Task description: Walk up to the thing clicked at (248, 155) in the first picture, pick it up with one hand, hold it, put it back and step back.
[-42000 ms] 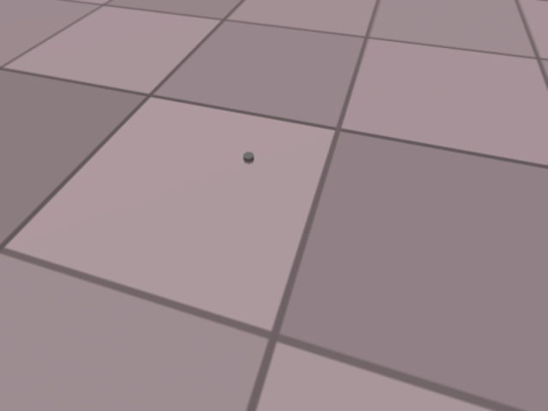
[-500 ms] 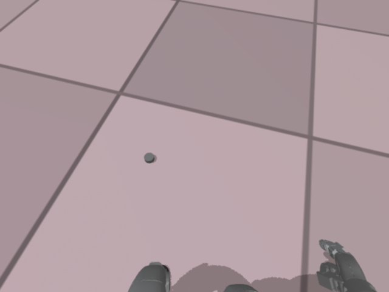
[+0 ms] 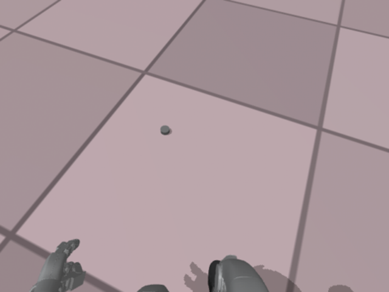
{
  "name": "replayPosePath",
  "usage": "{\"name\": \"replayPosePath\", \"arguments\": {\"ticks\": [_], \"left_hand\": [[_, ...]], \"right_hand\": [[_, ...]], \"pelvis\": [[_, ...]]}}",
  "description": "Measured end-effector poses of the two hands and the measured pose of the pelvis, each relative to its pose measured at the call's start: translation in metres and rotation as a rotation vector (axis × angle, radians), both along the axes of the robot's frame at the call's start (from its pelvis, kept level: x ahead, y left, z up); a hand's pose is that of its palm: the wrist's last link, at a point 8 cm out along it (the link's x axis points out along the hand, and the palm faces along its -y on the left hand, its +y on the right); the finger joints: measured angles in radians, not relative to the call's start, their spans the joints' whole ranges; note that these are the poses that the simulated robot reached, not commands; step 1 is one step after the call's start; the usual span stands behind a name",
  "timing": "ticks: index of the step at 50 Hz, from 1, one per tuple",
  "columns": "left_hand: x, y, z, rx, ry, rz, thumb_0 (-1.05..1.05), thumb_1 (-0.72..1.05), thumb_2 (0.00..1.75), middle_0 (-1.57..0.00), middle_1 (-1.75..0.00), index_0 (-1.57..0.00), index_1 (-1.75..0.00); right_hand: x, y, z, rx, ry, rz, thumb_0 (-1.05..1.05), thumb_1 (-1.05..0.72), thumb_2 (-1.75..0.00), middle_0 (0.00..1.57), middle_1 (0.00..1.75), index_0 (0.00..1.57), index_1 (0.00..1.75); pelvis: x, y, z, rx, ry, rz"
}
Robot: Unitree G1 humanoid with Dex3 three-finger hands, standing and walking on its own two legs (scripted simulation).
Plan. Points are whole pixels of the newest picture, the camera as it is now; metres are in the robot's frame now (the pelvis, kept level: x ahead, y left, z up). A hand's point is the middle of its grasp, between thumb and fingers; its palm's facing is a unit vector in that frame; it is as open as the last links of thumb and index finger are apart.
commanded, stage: step back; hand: left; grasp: from above
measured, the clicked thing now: (165, 130) +1.01 +0.15 -0.73
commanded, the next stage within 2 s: stand in 1.22 s
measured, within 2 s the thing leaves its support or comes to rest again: neither
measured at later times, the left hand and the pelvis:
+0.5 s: hand out of the picture -0.11 +0.27 -0.12, palm faces -0.04 -0.89 -0.44, open 7.4 cm; pelvis -0.12 -0.01 +0.02, yaw -5 degrees
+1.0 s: hand out of the picture +0.05 +0.27 -0.13, palm faces -0.08 -0.92 -0.37, open 7.4 cm; pelvis -0.07 +0.01 +0.01, yaw -4 degrees
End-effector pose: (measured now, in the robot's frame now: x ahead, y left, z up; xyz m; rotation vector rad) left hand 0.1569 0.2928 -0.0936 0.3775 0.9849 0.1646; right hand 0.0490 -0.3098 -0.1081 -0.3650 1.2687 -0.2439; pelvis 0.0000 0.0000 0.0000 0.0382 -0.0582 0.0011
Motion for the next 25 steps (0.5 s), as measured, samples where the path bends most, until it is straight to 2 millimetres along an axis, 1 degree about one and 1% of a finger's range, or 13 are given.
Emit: {"name": "replayPosePath", "arguments": {"ticks": [2,5,7,10,14,15,17,19,21,23,25], "left_hand": [[-0.025,0.002,-0.005,-0.018,0.026,0.016,0.00,0.90,0.90,-0.21,-0.30,-0.20,-0.30],[-0.065,0.004,-0.004,-0.034,0.082,0.042,0.00,0.90,0.90,-0.21,-0.30,-0.20,-0.30],[-0.092,0.008,-0.002,-0.036,0.109,0.070,0.00,0.90,0.90,-0.21,-0.30,-0.21,-0.30],[-0.135,0.015,-0.001,-0.019,0.155,0.093,0.00,0.90,0.90,-0.21,-0.30,-0.21,-0.30],[-0.192,0.019,-0.002,0.031,0.242,0.080,0.00,0.90,0.90,-0.21,-0.30,-0.20,-0.30],[-0.205,0.019,-0.003,0.047,0.260,0.078,0.00,0.90,0.90,-0.21,-0.30,-0.20,-0.30],[-0.229,0.014,0.001,0.060,0.285,0.089,0.00,0.91,0.90,-0.21,-0.29,-0.20,-0.30],[-0.249,0.012,0.006,0.067,0.289,0.100,0.01,0.90,0.90,-0.21,-0.29,-0.20,-0.30],[-0.262,0.012,0.012,0.075,0.298,0.112,0.01,0.90,0.90,-0.21,-0.30,-0.20,-0.30],[-0.268,0.014,0.017,0.079,0.298,0.121,0.01,0.90,0.90,-0.21,-0.30,-0.21,-0.30],[-0.268,0.017,0.020,0.079,0.284,0.123,0.01,0.90,0.90,-0.21,-0.30,-0.21,-0.30]], "right_hand": [[-0.015,0.003,0.006,-0.004,-0.011,0.006,0.00,-0.91,-0.90,0.20,0.30,0.20,0.30],[-0.031,0.002,0.018,-0.021,-0.034,0.009,0.00,-0.90,-0.90,0.20,0.30,0.20,0.30],[-0.036,0.002,0.026,-0.028,-0.053,0.019,0.00,-0.90,-0.90,0.20,0.30,0.20,0.30],[-0.036,-0.001,0.033,-0.027,-0.102,0.037,0.01,-0.90,-0.90,0.20,0.31,0.20,0.30],[-0.035,-0.010,0.030,-0.004,-0.202,0.045,0.00,-0.90,-0.90,0.20,0.31,0.20,0.30],[-0.037,-0.014,0.027,0.003,-0.223,0.041,0.00,-0.90,-0.90,0.20,0.31,0.20,0.30],[-0.047,-0.019,0.021,0.013,-0.235,0.026,0.00,-0.90,-0.90,0.20,0.30,0.20,0.30],[-0.061,-0.019,0.017,0.029,-0.214,0.012,0.00,-0.91,-0.90,0.20,0.30,0.20,0.30],[-0.076,-0.019,0.015,0.052,-0.186,-0.008,0.00,-0.91,-0.90,0.20,0.30,0.20,0.30],[-0.090,-0.018,0.012,0.064,-0.162,-0.023,0.00,-0.91,-0.90,0.20,0.30,0.20,0.30],[-0.103,-0.017,0.008,0.068,-0.126,-0.028,0.00,-0.91,-0.90,0.20,0.30,0.20,0.30]], "pelvis": [[-0.015,0.004,0.001,-0.008,-0.015,-0.012],[-0.034,0.005,0.010,-0.053,-0.020,-0.009],[-0.046,0.003,0.015,-0.057,-0.003,-0.019],[-0.067,-0.001,0.018,-0.056,0.018,-0.039],[-0.093,-0.008,0.012,-0.036,0.028,-0.091],[-0.099,-0.010,0.009,-0.036,0.026,-0.103],[-0.110,-0.012,0.008,-0.086,-0.003,-0.092],[-0.113,-0.014,0.011,-0.074,0.000,-0.098],[-0.116,-0.014,0.015,-0.045,0.001,-0.118],[-0.118,-0.012,0.018,-0.038,0.003,-0.106],[-0.119,-0.008,0.018,-0.037,0.009,-0.089]]}}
